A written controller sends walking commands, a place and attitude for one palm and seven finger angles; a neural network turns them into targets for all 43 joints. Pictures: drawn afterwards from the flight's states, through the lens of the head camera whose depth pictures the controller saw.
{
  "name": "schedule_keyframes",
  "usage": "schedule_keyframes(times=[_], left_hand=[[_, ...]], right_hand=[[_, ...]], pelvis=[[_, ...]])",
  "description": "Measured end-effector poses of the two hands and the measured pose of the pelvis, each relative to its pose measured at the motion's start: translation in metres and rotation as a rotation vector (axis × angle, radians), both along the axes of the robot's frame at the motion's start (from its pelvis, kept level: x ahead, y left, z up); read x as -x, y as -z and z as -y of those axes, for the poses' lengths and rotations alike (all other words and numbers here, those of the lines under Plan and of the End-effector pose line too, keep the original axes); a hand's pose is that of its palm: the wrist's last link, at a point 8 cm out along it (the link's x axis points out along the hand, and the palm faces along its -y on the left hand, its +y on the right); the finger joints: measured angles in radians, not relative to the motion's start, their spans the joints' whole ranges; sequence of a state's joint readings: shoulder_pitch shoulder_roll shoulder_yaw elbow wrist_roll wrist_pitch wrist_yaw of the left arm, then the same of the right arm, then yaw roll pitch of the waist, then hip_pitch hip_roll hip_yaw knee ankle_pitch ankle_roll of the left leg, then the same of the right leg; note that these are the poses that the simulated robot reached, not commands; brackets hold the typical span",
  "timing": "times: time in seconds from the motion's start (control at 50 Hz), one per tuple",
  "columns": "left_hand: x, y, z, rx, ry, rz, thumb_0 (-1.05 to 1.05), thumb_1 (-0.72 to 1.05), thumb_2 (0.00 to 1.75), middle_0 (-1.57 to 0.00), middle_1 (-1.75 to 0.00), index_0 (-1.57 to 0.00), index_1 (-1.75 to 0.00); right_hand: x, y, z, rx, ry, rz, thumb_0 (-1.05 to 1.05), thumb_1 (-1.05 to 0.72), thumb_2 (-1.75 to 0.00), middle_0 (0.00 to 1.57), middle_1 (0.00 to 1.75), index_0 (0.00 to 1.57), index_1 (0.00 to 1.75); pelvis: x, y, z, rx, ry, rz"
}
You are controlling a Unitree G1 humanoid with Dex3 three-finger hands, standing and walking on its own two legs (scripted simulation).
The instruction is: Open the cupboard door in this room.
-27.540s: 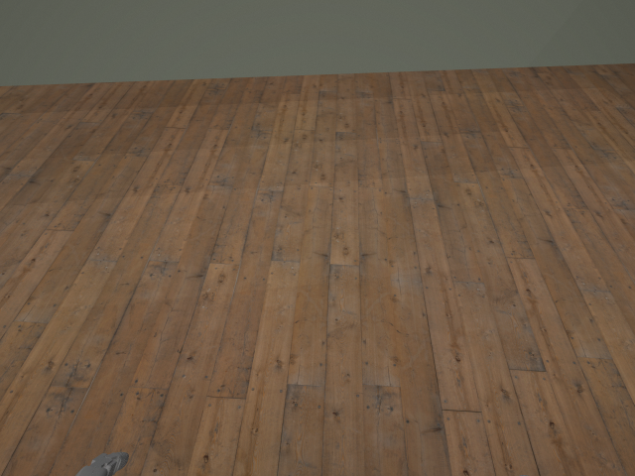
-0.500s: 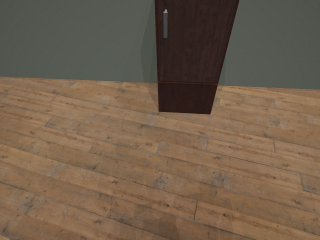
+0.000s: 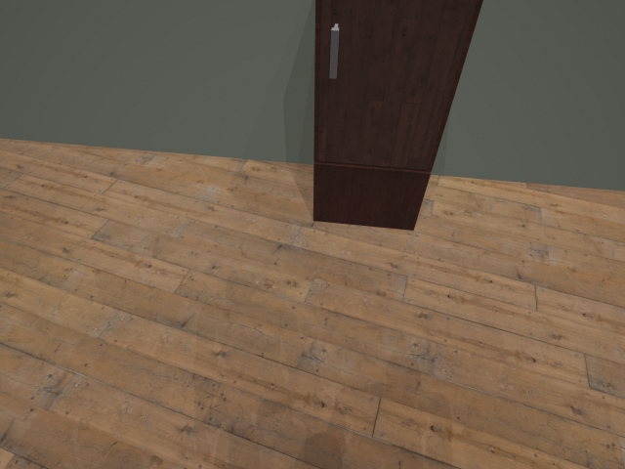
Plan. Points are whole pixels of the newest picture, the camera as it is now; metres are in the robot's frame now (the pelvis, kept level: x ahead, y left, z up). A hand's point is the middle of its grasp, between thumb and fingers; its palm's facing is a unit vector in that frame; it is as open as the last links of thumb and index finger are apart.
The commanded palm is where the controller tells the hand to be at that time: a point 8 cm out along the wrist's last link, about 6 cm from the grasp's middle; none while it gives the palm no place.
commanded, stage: look at it before walking up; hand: left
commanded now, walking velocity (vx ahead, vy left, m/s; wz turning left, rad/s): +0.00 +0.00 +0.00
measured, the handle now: (334, 51) +1.21 +0.03 +0.01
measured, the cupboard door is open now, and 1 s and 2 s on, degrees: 0 0 0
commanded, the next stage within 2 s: walk to a spot facing it in 0.30 s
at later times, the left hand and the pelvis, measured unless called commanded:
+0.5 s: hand out of the picture -0.01 +0.18 -0.18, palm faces +0.05 -0.98 -0.18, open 7.3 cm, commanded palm none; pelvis +0.01 +0.01 +0.00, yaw -1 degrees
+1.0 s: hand (248, 433) +0.21 +0.12 -0.18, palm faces -0.14 -0.96 -0.26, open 7.3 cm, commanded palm none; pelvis +0.14 -0.07 -0.01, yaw -13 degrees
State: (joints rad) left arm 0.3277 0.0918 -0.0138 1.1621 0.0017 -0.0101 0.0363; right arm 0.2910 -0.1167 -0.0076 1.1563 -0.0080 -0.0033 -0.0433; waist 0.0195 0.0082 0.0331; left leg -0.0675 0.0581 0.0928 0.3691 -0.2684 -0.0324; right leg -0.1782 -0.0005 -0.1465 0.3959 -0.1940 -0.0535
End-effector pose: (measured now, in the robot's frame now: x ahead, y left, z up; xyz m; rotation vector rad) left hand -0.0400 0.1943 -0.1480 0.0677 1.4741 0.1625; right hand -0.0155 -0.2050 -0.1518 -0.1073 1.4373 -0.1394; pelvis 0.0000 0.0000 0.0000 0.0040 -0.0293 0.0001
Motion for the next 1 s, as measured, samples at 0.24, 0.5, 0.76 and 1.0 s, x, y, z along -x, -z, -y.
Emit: schedule_keyframes(times=[0.24,0.5,0.76,1.0], left_hand=[[-0.011,-0.001,-0.01,-0.017,0.015,0.021,0.01,0.91,0.9,-0.2,-0.3,-0.2,-0.3],[-0.028,0.0,-0.03,-0.033,0.026,0.038,0.01,0.91,0.9,-0.2,-0.3,-0.2,-0.3],[-0.139,-0.004,-0.029,-0.075,0.175,0.068,0.02,0.93,0.9,-0.2,-0.3,-0.2,-0.3],[-0.249,-0.006,0.025,-0.106,0.252,0.175,0.0,0.92,0.9,-0.2,-0.3,-0.2,-0.3]], right_hand=[[0.021,0.0,-0.014,-0.021,0.023,-0.047,0.0,-0.91,-0.9,0.2,0.3,0.2,0.3],[0.024,0.0,-0.023,-0.013,0.044,-0.063,0.0,-0.91,-0.9,0.2,0.3,0.2,0.3],[0.016,0.014,0.008,-0.004,0.198,-0.076,0.0,-0.91,-0.9,0.2,0.3,0.2,0.3],[-0.145,0.01,0.112,0.06,0.184,0.128,0.01,-0.91,-0.9,0.2,0.3,0.2,0.29]], pelvis=[[-0.001,0.0,-0.004,0.002,0.002,-0.008],[-0.009,0.002,-0.014,0.004,0.018,-0.013],[-0.06,0.014,0.009,-0.022,0.146,-0.031],[-0.137,0.015,0.068,-0.021,0.235,-0.02]])
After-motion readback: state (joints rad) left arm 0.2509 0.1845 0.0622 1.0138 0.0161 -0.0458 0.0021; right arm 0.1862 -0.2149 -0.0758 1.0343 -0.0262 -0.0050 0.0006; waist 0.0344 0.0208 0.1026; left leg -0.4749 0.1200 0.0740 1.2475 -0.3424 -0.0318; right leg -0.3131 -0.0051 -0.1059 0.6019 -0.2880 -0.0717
